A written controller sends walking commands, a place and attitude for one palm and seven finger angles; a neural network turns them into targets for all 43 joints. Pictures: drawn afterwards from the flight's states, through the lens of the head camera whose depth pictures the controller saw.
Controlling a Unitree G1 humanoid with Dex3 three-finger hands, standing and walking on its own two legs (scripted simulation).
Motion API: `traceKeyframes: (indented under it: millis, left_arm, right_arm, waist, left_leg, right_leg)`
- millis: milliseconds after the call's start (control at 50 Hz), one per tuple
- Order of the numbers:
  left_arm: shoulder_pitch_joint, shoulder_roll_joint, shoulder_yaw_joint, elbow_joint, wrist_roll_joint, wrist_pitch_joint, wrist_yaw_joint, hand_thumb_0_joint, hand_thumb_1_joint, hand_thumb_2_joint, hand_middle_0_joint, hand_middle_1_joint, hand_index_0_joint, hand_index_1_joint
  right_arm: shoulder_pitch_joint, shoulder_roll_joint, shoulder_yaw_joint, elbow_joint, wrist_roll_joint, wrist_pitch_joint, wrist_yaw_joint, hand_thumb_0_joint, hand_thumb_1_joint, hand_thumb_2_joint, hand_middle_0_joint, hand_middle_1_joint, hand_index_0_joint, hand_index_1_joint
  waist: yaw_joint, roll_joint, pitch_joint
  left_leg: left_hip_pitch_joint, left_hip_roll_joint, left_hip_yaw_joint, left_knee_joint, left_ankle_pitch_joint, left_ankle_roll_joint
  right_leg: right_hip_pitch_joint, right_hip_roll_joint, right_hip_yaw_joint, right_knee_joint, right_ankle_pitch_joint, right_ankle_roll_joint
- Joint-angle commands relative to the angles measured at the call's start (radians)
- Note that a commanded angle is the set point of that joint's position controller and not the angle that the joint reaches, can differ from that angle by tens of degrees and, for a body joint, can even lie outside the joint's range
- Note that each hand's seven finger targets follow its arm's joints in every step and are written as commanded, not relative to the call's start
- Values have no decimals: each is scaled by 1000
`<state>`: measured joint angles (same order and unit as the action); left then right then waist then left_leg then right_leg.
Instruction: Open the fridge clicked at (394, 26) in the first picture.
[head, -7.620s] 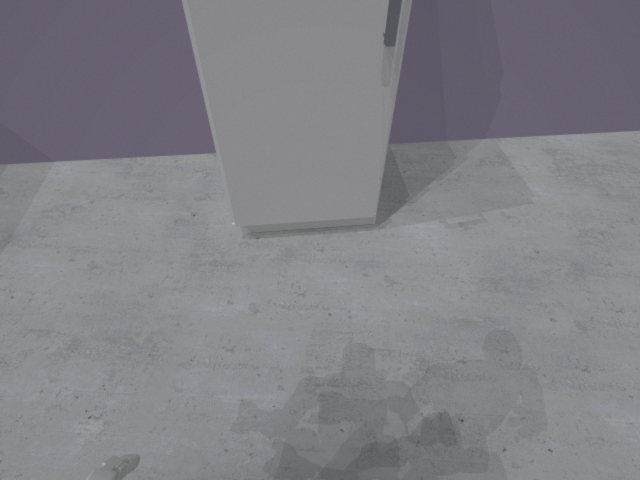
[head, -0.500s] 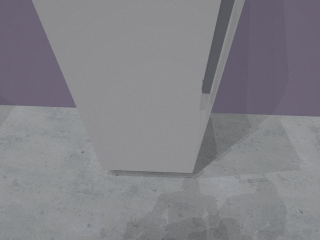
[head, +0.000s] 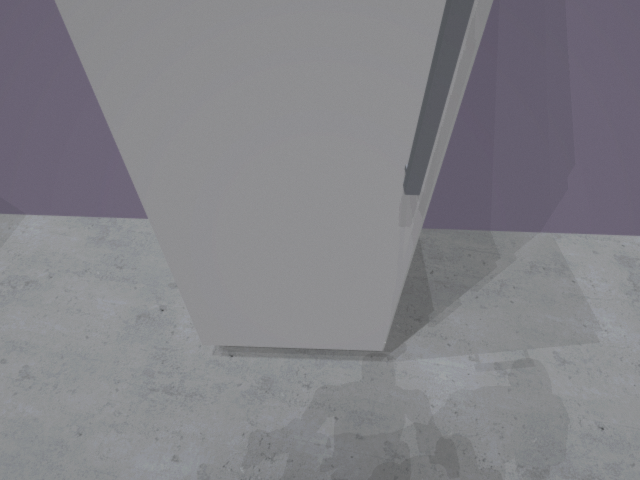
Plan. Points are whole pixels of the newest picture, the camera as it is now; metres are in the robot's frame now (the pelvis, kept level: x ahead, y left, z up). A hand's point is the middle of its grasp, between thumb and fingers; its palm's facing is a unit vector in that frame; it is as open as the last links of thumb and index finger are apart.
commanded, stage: look again from close up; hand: right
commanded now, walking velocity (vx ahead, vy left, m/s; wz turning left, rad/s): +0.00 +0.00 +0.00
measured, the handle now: (435, 76) +0.60 -0.12 +0.23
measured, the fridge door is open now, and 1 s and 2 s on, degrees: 0 0 0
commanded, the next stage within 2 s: shuffle to correct the standing spot in 1.90 s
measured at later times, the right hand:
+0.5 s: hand out of the picture +0.06 -0.23 -0.16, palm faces +0.00 +0.96 -0.30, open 7.4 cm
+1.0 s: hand out of the picture +0.06 -0.22 -0.16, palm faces +0.00 +0.95 -0.30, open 7.4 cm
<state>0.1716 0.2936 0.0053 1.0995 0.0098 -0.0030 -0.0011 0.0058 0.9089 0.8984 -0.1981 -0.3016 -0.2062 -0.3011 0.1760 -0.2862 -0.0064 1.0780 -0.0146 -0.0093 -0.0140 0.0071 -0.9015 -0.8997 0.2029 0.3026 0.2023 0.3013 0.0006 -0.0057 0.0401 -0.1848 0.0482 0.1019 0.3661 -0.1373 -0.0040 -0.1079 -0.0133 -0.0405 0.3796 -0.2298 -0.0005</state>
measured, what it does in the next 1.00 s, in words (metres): stands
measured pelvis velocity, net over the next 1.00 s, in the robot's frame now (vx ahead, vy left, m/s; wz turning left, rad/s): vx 0.01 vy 0.00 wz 0.00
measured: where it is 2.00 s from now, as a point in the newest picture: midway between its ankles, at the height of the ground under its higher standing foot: outside the picture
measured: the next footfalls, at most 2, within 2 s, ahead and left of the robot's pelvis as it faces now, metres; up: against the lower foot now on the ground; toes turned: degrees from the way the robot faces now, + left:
none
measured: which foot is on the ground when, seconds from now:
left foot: down 0.00-1.00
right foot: down 0.00-1.00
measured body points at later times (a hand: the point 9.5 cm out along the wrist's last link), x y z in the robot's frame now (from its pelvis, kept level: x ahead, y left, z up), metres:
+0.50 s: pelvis +0.01 +0.00 +0.00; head +0.01 +0.00 +0.45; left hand +0.06 +0.28 -0.14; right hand +0.06 -0.27 -0.14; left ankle +0.04 +0.12 -0.75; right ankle -0.01 -0.12 -0.75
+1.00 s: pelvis +0.01 +0.00 +0.00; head +0.02 +0.01 +0.45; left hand +0.06 +0.28 -0.14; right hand +0.06 -0.27 -0.14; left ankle +0.04 +0.12 -0.75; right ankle -0.01 -0.12 -0.75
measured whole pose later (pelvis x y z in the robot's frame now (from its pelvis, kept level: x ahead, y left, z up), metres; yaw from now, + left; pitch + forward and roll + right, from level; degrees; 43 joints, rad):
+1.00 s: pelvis +0.01 +0.00 +0.00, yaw +0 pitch -2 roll +0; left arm 0.18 0.29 -0.01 1.12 0.01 -0.01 0.00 0.01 0.91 0.90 -0.20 -0.30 -0.21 -0.30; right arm 0.18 -0.28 0.00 1.11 -0.01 -0.01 -0.01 0.01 -0.90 -0.90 0.20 0.30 0.20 0.30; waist 0.00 -0.01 0.04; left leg -0.16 0.04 0.11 0.33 -0.14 0.00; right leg -0.08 -0.02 -0.04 0.33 -0.22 0.01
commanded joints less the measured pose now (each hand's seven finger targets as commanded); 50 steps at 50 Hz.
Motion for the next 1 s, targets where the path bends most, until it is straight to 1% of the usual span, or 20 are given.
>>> traceKeyframes:
  millis: [0, 20, 100, 200, 260, 280, 300, 380, 400, 460, 480, 500, 580, 620, 720, 760, 900, 920, 940, 980]
  left_arm:
    - [-16, 176, 31, -47, 2, -22, 11, 0, 900, 900, -200, -300, -200, -300]
    - [-18, 177, 30, -46, 3, -22, 11, 0, 900, 900, -200, -300, -200, -300]
    - [-21, 177, 27, -43, 2, -22, 12, 0, 900, 900, -200, -300, -200, -300]
    - [-15, 182, 25, -41, 2, -23, 13, 0, 900, 900, -200, -300, -200, -300]
    - [-13, 178, 24, -39, 2, -23, 13, 0, 900, 900, -200, -300, -200, -300]
    - [-14, 183, 24, -40, 2, -25, 14, 0, 900, 900, -200, -300, -200, -300]
    - [-19, 180, 24, -39, 2, -24, 14, 0, 900, 900, -200, -300, -200, -300]
    - [-16, 179, 22, -36, 2, -23, 15, 0, 900, 900, -200, -300, -200, -300]
    - [-17, 177, 23, -35, 2, -23, 14, 0, 900, 900, -200, -300, -200, -300]
    - [-10, 174, 22, -34, 2, -23, 14, 0, 900, 900, -200, -300, -200, -300]
    - [-8, 177, 22, -34, 2, -24, 15, 0, 900, 900, -200, -300, -200, -300]
    - [-12, 177, 22, -35, 2, -24, 14, 0, 900, 900, -200, -300, -200, -300]
    - [-8, 174, 20, -33, 2, -23, 15, 0, 900, 900, -200, -300, -200, -300]
    - [-7, 175, 21, -30, 3, -24, 15, 0, 900, 900, -200, -300, -200, -300]
    - [-6, 174, 20, -28, 3, -23, 14, 0, 900, 900, -200, -300, -200, -300]
    - [-4, 173, 21, -30, 3, -24, 15, 0, 900, 900, -200, -300, -200, -300]
    - [-6, 177, 20, -27, 2, -24, 15, 0, 900, 900, -200, -300, -200, -300]
    - [-4, 178, 20, -27, 3, -26, 15, 0, 900, 900, -200, -300, -200, -300]
    - [-9, 180, 20, -25, 2, -25, 15, 0, 900, 900, -200, -300, -200, -300]
    - [-7, 183, 20, -26, 2, -24, 15, 0, 900, 900, -200, -300, -200, -300]
  right_arm:
    - [-19, -180, -32, -53, -2, -23, -9, 0, -900, -900, 200, 300, 200, 300]
    - [-22, -182, -31, -51, -1, -23, -8, 0, -900, -900, 200, 300, 200, 300]
    - [-21, -182, -30, -45, -1, -21, -8, 0, -900, -900, 200, 300, 200, 300]
    - [-17, -181, -29, -41, -1, -20, -8, 0, -900, -900, 200, 300, 200, 300]
    - [-12, -178, -28, -37, -1, -22, -8, 0, -900, -900, 200, 300, 200, 300]
    - [-14, -181, -29, -37, -1, -23, -8, 0, -900, -900, 200, 300, 200, 300]
    - [-16, -180, -28, -36, -1, -22, -8, 0, -900, -900, 200, 300, 200, 300]
    - [-9, -175, -26, -32, -1, -20, -8, 0, -900, -900, 200, 300, 200, 300]
    - [-8, -178, -27, -32, -1, -21, -8, 0, -900, -900, 200, 300, 200, 300]
    - [-4, -176, -26, -31, -1, -21, -8, 0, -900, -900, 200, 300, 200, 300]
    - [-6, -176, -27, -31, -1, -21, -9, 0, -900, -900, 200, 300, 200, 300]
    - [-9, -177, -27, -30, -1, -20, -8, 0, -900, -900, 200, 300, 200, 300]
    - [-4, -173, -27, -29, -2, -19, -8, 0, -900, -900, 200, 300, 200, 300]
    - [-5, -175, -28, -29, -1, -21, -8, 0, -900, -900, 200, 300, 200, 300]
    - [-5, -176, -29, -28, -2, -20, -7, 0, -900, -900, 200, 300, 200, 300]
    - [-2, -174, -29, -27, -2, -21, -7, 0, -900, -900, 200, 300, 200, 300]
    - [-12, -179, -29, -24, -1, -20, -6, 0, -900, -900, 200, 300, 200, 300]
    - [-10, -179, -29, -24, -1, -20, -6, 0, -900, -900, 200, 300, 200, 300]
    - [-12, -181, -28, -24, -1, -20, -6, 0, -900, -900, 200, 300, 200, 300]
    - [-11, -183, -28, -24, -1, -21, -6, 0, -900, -900, 200, 300, 200, 300]
  waist:
    - [-1, 4, -40]
    - [-2, 12, -34]
    - [-5, -2, -24]
    - [-3, 4, -38]
    - [-3, 13, -47]
    - [-3, 1, -49]
    - [-4, 11, -39]
    - [-4, 0, -22]
    - [-5, 10, -21]
    - [-4, 15, -27]
    - [-3, 6, -40]
    - [-4, -1, -28]
    - [-5, 8, -16]
    - [-5, 12, -27]
    - [-6, 9, -15]
    - [-7, 5, -33]
    - [-6, 6, -14]
    - [-7, 10, -27]
    - [-7, 7, -15]
    - [-7, 11, -24]
  left_leg:
    - [92, 104, -117, -68, 43, 21]
    - [91, 103, -117, -69, 48, 21]
    - [95, 102, -114, -75, 40, 19]
    - [104, 103, -114, -79, 47, 18]
    - [106, 103, -111, -77, 74, 20]
    - [112, 105, -111, -74, 89, 20]
    - [108, 104, -108, -77, 81, 18]
    - [98, 102, -114, -84, 60, 18]
    - [96, 103, -114, -87, 51, 17]
    - [100, 101, -113, -86, 56, 18]
    - [106, 102, -117, -85, 57, 18]
    - [102, 102, -114, -87, 50, 17]
    - [96, 101, -113, -87, 42, 17]
    - [102, 102, -116, -88, 43, 18]
    - [97, 102, -117, -92, 25, 18]
    - [104, 102, -113, -87, 49, 19]
    - [97, 100, -115, -88, 35, 18]
    - [103, 102, -116, -86, 42, 19]
    - [96, 102, -115, -88, 38, 18]
    - [99, 100, -117, -89, 41, 18]
  right_leg:
    - [-84, -111, 95, -101, 92, -14]
    - [-86, -110, 98, -103, 97, -13]
    - [-90, -112, 99, -114, 91, -13]
    - [-77, -113, 100, -117, 100, -12]
    - [-62, -116, 99, -114, 125, -13]
    - [-62, -116, 98, -114, 136, -12]
    - [-65, -115, 100, -117, 128, -12]
    - [-69, -114, 99, -123, 110, -11]
    - [-71, -113, 97, -124, 100, -12]
    - [-65, -114, 99, -123, 108, -12]
    - [-63, -114, 99, -123, 108, -11]
    - [-69, -114, 98, -127, 99, -10]
    - [-75, -115, 99, -129, 94, -10]
    - [-71, -113, 97, -128, 96, -11]
    - [-79, -113, 96, -130, 81, -11]
    - [-65, -116, 99, -125, 107, -13]
    - [-76, -116, 97, -133, 88, -10]
    - [-71, -115, 99, -130, 97, -12]
    - [-73, -116, 96, -133, 93, -11]
    - [-68, -115, 97, -127, 97, -11]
